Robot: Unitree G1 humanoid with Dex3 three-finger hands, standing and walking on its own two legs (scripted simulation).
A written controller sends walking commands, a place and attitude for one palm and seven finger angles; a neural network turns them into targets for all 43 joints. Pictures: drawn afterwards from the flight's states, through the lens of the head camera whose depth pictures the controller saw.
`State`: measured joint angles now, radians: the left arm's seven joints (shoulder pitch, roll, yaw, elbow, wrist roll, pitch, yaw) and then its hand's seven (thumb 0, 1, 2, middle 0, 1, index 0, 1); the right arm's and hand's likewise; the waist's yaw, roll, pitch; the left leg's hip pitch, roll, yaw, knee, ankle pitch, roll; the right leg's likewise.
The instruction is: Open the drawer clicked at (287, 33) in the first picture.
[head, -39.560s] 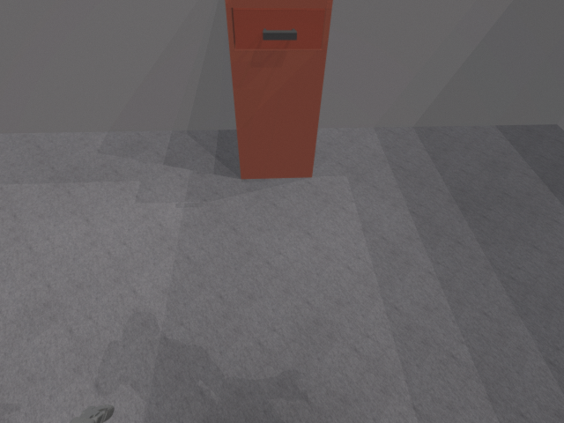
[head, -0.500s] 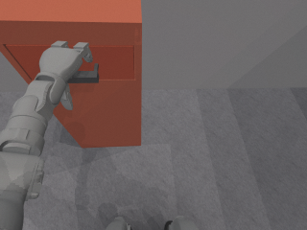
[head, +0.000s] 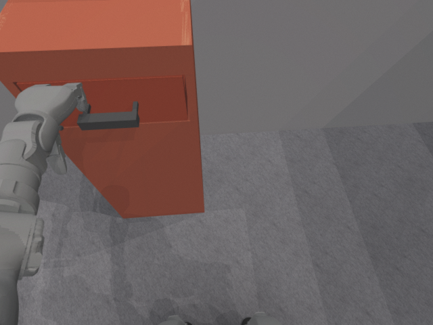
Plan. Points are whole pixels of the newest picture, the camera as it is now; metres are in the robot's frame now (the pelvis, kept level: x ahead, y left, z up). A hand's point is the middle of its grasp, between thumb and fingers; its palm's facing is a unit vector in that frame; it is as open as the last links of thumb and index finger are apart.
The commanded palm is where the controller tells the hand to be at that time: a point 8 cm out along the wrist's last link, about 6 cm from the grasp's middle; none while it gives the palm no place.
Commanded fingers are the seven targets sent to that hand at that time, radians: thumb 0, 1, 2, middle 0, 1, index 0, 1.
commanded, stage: lower the fingers behind the handle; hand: left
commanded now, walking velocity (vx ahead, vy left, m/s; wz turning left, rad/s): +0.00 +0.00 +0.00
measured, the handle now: (110, 113) +0.55 +0.22 +0.01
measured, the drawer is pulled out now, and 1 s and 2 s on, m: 0.00 0.00 0.00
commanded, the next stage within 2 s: close the thumb around the handle in 1.40 s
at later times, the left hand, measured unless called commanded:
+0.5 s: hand (86, 116) +0.50 +0.24 +0.06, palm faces -0.06 +0.01 -1.00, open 13.8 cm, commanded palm +0.49 +0.25 +0.07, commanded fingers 0.00 -0.50 0.30 -0.30 -1.20 -0.30 -1.20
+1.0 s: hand (93, 136) +0.51 +0.26 -0.01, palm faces +0.00 -0.04 -1.00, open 13.7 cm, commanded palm +0.50 +0.24 +0.04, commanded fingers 0.00 -0.50 0.30 -0.30 -1.20 -0.30 -1.20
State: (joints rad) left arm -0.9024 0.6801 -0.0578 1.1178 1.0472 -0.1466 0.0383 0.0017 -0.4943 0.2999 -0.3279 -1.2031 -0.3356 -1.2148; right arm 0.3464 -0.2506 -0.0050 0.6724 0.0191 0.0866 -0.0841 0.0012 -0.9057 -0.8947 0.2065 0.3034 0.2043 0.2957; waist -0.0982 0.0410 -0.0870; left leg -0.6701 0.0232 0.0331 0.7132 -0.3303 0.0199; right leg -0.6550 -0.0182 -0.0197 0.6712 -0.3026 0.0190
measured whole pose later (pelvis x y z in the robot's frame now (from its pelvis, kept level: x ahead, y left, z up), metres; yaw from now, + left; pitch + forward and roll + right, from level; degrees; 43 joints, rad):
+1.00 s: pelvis -0.01 +0.01 -0.04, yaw +0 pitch +26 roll -4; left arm -0.93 0.62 0.03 1.10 1.12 -0.14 0.34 0.00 -0.49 0.30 -0.33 -1.22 -0.34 -1.24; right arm 0.38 -0.27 -0.05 0.75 -0.04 0.06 -0.03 0.00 -0.91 -0.90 0.20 0.30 0.20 0.29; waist -0.15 0.04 -0.14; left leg -1.02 0.04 -0.01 0.98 -0.41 0.02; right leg -0.97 -0.01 -0.05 0.89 -0.37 0.02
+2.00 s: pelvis +0.01 +0.00 -0.02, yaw -1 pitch +22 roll -2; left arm -0.77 0.58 0.04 1.03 1.10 -0.13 0.29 0.00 0.42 0.69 -0.33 -1.24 -0.31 -1.24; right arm 0.36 -0.25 -0.06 0.73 -0.04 0.10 -0.02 0.00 -0.91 -0.90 0.20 0.30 0.20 0.30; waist -0.11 0.05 -0.14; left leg -0.85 0.04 0.02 0.89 -0.42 0.02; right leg -0.83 0.00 -0.02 0.82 -0.38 0.02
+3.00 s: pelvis +0.03 +0.01 -0.02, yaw +0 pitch +20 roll -2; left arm -0.63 0.48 -0.01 0.88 1.10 -0.08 0.33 0.00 0.68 0.81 -0.33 -1.32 -0.31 -1.31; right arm 0.28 -0.24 -0.07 0.71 -0.03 0.11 -0.01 0.00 -0.91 -0.90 0.20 0.30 0.20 0.30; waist -0.06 0.05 -0.15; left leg -0.77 0.02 0.01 0.85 -0.43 0.02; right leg -0.74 -0.02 -0.03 0.78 -0.39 0.02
